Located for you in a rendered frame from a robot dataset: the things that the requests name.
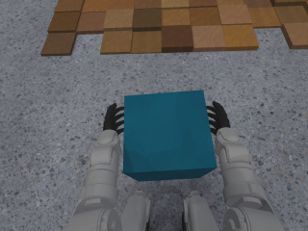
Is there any left robot upper arm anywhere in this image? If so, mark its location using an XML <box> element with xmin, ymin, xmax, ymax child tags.
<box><xmin>66</xmin><ymin>207</ymin><xmax>122</xmax><ymax>231</ymax></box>

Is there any right robot forearm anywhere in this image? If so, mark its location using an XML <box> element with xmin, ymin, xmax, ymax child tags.
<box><xmin>215</xmin><ymin>127</ymin><xmax>285</xmax><ymax>231</ymax></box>

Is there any right robot upper arm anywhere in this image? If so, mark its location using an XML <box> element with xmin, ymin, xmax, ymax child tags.
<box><xmin>222</xmin><ymin>205</ymin><xmax>284</xmax><ymax>231</ymax></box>

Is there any right robot hand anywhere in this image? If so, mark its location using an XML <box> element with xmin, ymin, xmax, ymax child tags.
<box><xmin>206</xmin><ymin>101</ymin><xmax>231</xmax><ymax>136</ymax></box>

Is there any left robot forearm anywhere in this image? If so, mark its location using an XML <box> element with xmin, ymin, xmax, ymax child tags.
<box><xmin>65</xmin><ymin>129</ymin><xmax>122</xmax><ymax>231</ymax></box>

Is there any robot right thigh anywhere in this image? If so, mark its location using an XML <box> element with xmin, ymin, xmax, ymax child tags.
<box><xmin>183</xmin><ymin>195</ymin><xmax>219</xmax><ymax>231</ymax></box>

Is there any robot left thigh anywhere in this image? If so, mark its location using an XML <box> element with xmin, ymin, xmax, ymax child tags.
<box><xmin>120</xmin><ymin>194</ymin><xmax>151</xmax><ymax>231</ymax></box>

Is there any robot thigh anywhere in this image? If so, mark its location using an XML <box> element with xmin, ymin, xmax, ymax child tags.
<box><xmin>120</xmin><ymin>194</ymin><xmax>151</xmax><ymax>231</ymax></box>
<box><xmin>183</xmin><ymin>195</ymin><xmax>219</xmax><ymax>231</ymax></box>

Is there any left robot hand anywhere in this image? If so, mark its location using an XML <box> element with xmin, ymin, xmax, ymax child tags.
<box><xmin>103</xmin><ymin>103</ymin><xmax>124</xmax><ymax>135</ymax></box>

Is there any carton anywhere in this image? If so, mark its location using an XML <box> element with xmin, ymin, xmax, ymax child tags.
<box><xmin>123</xmin><ymin>90</ymin><xmax>218</xmax><ymax>182</ymax></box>

